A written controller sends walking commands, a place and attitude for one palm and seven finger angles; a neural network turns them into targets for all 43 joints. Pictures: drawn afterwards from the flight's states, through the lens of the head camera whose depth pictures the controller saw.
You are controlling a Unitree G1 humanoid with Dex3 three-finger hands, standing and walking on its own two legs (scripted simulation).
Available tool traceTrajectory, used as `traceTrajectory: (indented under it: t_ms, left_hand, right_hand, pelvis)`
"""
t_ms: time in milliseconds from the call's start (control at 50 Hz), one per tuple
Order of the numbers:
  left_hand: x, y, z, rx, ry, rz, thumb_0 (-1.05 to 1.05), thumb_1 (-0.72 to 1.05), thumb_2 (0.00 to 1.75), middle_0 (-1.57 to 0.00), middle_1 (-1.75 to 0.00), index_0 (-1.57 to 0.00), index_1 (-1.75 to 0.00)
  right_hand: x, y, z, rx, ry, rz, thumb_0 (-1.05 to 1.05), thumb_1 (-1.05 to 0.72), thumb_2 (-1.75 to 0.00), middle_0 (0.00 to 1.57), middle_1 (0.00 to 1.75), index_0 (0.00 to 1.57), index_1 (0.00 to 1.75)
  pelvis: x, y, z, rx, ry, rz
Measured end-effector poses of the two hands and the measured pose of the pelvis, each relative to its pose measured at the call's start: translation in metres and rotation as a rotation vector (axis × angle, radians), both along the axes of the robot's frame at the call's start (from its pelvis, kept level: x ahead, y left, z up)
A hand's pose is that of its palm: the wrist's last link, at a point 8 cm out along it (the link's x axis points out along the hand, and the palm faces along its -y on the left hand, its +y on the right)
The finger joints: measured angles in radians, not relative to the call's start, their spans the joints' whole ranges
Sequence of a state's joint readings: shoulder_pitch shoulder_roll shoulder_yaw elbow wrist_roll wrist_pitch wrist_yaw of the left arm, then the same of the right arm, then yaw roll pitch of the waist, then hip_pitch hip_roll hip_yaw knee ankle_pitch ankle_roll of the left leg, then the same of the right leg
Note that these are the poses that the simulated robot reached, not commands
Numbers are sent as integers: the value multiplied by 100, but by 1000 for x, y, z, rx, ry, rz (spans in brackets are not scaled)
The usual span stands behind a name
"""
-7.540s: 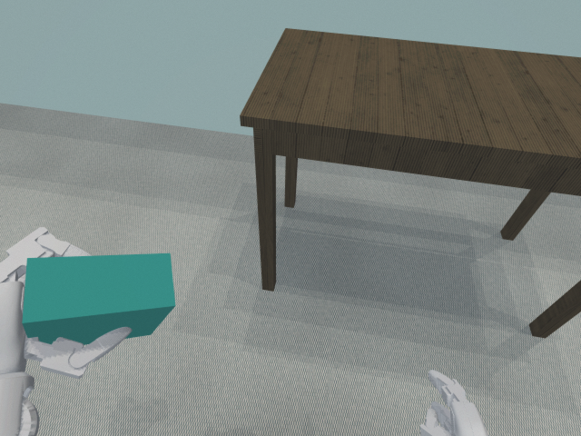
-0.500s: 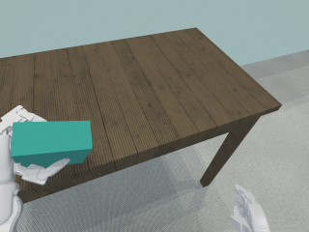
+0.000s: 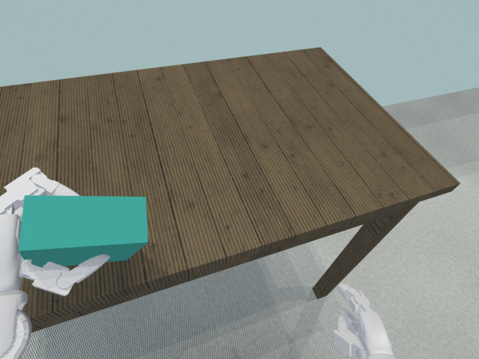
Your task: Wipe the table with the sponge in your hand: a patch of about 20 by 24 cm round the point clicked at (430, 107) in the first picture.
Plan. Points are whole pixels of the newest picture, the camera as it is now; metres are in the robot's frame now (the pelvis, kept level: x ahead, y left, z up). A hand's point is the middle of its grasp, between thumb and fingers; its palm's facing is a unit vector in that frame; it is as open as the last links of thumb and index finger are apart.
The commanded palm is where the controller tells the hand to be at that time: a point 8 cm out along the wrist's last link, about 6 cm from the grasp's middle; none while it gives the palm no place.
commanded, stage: come to a stop and stand still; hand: left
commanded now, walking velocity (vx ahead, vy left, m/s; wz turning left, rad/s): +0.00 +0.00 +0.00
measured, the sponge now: (103, 233) +0.24 +0.21 +0.13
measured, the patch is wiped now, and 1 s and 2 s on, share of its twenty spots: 0.00 0.00 0.00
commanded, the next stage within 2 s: look again from close up in 0.26 s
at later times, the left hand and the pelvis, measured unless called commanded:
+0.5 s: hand (62, 227) +0.23 +0.25 +0.15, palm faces +0.38 -0.85 -0.37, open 9.8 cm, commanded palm +0.17 +0.28 +0.18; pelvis +0.01 +0.00 +0.00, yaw +0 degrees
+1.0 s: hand (62, 224) +0.23 +0.24 +0.17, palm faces +0.35 -0.77 -0.53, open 9.8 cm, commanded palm +0.16 +0.28 +0.19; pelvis -0.02 -0.02 +0.00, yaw +1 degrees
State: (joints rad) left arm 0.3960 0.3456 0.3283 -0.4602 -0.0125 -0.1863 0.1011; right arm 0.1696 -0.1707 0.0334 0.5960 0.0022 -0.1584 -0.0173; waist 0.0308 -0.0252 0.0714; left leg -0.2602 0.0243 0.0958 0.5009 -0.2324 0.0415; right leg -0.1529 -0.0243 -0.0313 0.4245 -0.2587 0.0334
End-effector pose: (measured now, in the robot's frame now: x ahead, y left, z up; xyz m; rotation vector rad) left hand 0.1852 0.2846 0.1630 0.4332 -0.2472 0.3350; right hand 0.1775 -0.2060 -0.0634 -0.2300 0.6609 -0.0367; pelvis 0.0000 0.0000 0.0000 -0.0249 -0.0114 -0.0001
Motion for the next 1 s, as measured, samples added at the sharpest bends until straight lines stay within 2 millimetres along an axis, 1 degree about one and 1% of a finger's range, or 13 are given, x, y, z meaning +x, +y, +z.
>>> traceTrajectory:
  t_ms: [100, 220, 400, 620, 680, 760, 780, 800, 840, 880, 920, 960, 1000]
  left_hand:
    - [7, 6, 5, 24, -8, 7, -1, -47, 100, -78, -133, -78, -133]
    - [5, 4, 11, 26, -24, 4, -1, -47, 100, -78, -133, -78, -133]
    - [5, 6, -3, -15, 34, 32, -1, -47, 100, -78, -133, -78, -133]
    - [-1, -1, 13, 29, -5, 3, -1, -47, 100, -78, -133, -78, -133]
    - [-4, 2, 12, 32, 11, 15, -1, -47, 100, -78, -133, -78, -133]
    - [-8, 5, 4, 12, 43, 41, -1, -47, 100, -78, -133, -78, -133]
    - [-5, 6, 8, 42, 31, 29, -1, -47, 100, -78, -133, -78, -133]
    - [-1, 11, 16, 112, 14, 23, -1, -47, 100, -78, -133, -78, -133]
    - [10, 23, 30, 182, -10, 62, -1, -47, 100, -78, -133, -78, -133]
    - [15, 30, 39, 152, -17, 106, -1, -47, 100, -78, -133, -78, -133]
    - [14, 24, 40, 93, 5, 119, -1, -47, 100, -78, -133, -78, -133]
    - [10, 8, 36, 87, 66, 98, -1, -47, 100, -78, -133, -78, -133]
    - [1, -11, 29, 140, 146, 66, -1, -47, 100, -78, -133, -78, -133]
  right_hand:
    - [14, -6, 9, -19, -28, -10, 1, -90, -90, 20, 30, 20, 30]
    - [18, -15, 11, -41, -19, -22, 1, -90, -90, 20, 30, 20, 30]
    - [6, -19, 4, -45, 29, -50, 1, -90, -90, 20, 30, 20, 30]
    - [-7, -15, -2, -14, 44, -61, 1, -90, -90, 20, 30, 20, 30]
    - [-9, -15, -4, -7, 45, -64, 1, -90, -90, 20, 30, 20, 30]
    - [-11, -16, -5, -9, 51, -62, 1, -90, -90, 20, 30, 20, 30]
    - [-12, -15, -4, -19, 51, -58, 1, -90, -90, 20, 30, 20, 30]
    - [-12, -14, -5, -46, 53, -23, 1, -90, -90, 20, 30, 20, 30]
    - [-11, -13, -9, -60, 69, 54, 1, -90, -90, 20, 30, 20, 30]
    - [-8, -13, -11, -45, 66, 84, 1, -90, -90, 20, 30, 20, 30]
    - [-3, -14, -10, -18, 34, 81, 1, -90, -90, 20, 30, 20, 30]
    - [3, -16, -7, 6, -8, 74, 1, -90, -90, 20, 30, 20, 30]
    - [8, -17, -4, 26, -46, 68, 1, -90, -90, 20, 30, 20, 30]
  pelvis:
    - [5, -1, 0, 1, 4, -1]
    - [9, -1, 1, -2, 9, -3]
    - [9, -1, 2, -1, 1, -1]
    - [5, -1, 2, 0, -4, 1]
    - [4, -1, 2, 0, -5, 2]
    - [3, -2, 2, 0, -6, 5]
    - [1, -3, 1, 1, -6, 14]
    - [-1, -5, 0, 4, -8, 23]
    - [-6, -9, -2, 10, -8, 42]
    - [-9, -12, -3, 16, -8, 37]
    - [-12, -13, -3, 19, -13, 24]
    - [-14, -15, -4, 19, -19, 20]
    - [-16, -17, -5, 22, -25, 18]
